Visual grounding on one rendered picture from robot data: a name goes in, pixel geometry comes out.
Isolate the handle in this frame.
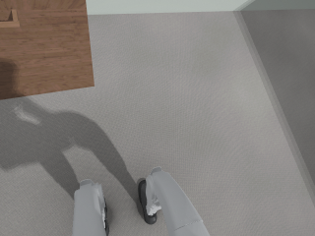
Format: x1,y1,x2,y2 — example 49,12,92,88
0,21,23,32

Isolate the robot right shin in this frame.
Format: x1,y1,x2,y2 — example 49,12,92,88
146,166,170,215

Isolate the right robot foot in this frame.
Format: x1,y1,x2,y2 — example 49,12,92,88
138,180,158,225

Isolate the cabinet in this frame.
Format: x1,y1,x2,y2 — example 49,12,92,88
0,0,95,100

